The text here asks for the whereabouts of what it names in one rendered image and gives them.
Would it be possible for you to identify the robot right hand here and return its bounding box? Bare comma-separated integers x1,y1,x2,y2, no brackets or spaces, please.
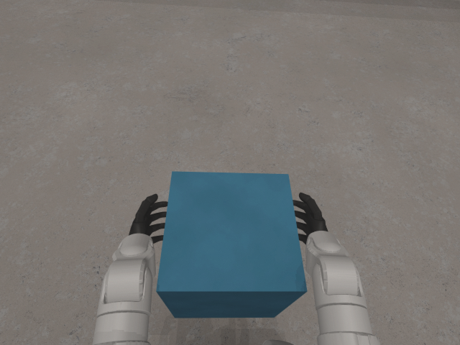
293,193,328,244

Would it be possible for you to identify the robot left hand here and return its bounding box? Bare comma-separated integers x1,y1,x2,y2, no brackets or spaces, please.
129,194,168,244

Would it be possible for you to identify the robot right forearm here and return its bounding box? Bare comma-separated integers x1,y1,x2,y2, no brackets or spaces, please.
305,231,380,345

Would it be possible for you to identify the robot left forearm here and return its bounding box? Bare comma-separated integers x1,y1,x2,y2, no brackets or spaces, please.
92,234,156,345

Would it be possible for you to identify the carton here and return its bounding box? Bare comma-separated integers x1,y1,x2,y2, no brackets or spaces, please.
156,171,307,318

